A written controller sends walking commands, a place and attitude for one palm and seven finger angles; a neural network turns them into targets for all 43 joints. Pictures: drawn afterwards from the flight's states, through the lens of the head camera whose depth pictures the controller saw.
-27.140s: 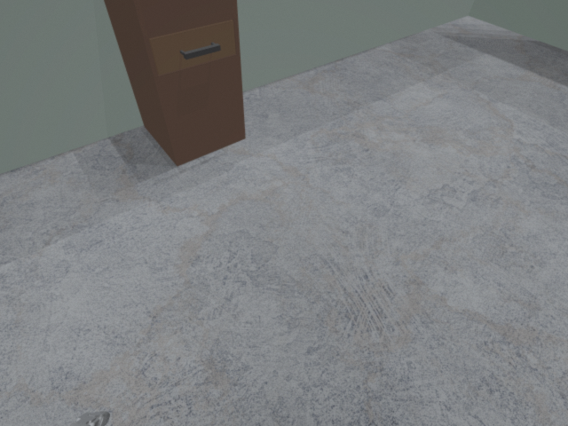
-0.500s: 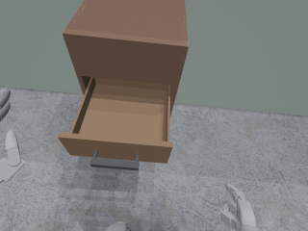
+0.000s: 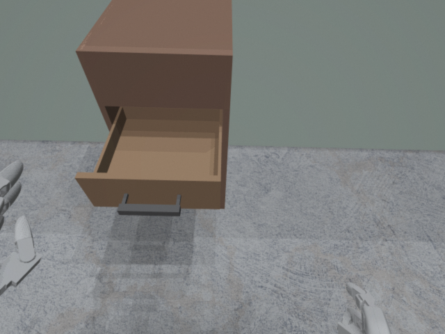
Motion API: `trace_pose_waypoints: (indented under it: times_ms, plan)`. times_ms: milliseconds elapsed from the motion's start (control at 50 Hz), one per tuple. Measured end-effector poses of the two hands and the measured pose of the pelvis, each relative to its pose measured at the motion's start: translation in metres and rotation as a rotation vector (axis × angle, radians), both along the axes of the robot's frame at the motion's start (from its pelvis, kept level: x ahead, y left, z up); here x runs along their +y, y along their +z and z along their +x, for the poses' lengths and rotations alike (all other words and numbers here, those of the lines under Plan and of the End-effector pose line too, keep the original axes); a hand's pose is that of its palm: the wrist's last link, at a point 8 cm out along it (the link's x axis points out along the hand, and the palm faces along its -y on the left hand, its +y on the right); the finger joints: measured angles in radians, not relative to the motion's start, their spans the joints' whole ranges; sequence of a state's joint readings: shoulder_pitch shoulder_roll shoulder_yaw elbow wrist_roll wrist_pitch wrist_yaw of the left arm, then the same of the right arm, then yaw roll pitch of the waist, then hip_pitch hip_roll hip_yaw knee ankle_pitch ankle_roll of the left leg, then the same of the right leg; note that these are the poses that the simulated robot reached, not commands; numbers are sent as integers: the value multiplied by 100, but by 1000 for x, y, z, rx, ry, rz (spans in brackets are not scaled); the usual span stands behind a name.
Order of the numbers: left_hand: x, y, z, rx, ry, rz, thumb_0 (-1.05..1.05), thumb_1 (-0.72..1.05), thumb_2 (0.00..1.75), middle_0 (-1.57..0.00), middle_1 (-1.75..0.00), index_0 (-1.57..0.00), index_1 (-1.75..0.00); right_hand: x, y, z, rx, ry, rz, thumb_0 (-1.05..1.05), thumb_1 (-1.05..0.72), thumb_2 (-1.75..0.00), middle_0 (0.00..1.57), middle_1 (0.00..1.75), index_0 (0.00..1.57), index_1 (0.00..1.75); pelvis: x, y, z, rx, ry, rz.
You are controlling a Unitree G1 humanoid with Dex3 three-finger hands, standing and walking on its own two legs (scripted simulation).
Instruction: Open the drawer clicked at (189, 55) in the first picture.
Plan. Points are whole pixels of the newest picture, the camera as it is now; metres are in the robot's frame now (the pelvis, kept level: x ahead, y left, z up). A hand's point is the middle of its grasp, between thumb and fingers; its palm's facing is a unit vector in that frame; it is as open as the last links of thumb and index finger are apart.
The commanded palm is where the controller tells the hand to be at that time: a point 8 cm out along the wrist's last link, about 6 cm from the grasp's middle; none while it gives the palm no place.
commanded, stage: stop stepping back and stand still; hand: left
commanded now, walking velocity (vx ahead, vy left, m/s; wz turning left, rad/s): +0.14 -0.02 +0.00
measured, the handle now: (151, 203) +0.47 +0.20 -0.19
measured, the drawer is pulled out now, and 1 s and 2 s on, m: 0.30 0.30 0.30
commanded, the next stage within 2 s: let the arm hang, fingers relaxed in 0.46 s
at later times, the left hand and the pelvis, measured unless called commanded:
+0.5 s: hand (1, 314) +0.13 +0.23 +0.16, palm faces +0.36 -0.82 -0.44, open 7.5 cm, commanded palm +0.08 +0.28 +0.18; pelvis -0.05 +0.00 +0.00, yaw +0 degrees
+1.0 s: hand out of the picture -0.02 +0.20 -0.17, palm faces +0.06 -0.98 -0.19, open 7.0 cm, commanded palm none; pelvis -0.03 +0.01 +0.01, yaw +1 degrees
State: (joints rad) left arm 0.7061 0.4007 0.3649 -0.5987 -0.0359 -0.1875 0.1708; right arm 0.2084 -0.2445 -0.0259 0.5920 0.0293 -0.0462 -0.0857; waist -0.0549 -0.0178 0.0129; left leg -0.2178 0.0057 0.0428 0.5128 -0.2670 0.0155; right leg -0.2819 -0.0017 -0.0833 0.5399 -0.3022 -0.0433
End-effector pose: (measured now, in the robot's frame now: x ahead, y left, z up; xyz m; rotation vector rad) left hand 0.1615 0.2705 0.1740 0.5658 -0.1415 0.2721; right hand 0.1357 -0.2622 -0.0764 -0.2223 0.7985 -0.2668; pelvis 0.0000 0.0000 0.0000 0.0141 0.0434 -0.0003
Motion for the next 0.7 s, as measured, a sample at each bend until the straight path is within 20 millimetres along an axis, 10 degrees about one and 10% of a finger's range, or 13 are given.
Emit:
trace_pose_waypoints:
  times_ms: [260,560,620,700]
  plan:
    - [1,17,-69,-109,14,12,2,88,90,-22,-31,-21,-30,29,3,-37,-65,92,58,2,-91,-90,20,30,20,29,-2,0,-51,-42,7,-15]
    - [6,3,-58,-90,17,-45,2,88,90,-21,-31,-21,-30,38,-7,-53,-3,89,60,2,-91,-90,20,30,20,30,5,-1,-47,-53,9,-22]
    - [17,-49,-36,89,30,-75,1,89,90,-21,-30,-20,-30,35,-23,-51,43,123,80,1,-91,-90,20,30,20,29,10,-4,-43,-27,30,-17]
    - [20,-184,-30,592,173,-301,0,90,90,-20,-30,-19,-30,37,-48,-58,183,121,105,1,-91,-90,20,30,20,29,13,-8,-39,-29,34,-7]
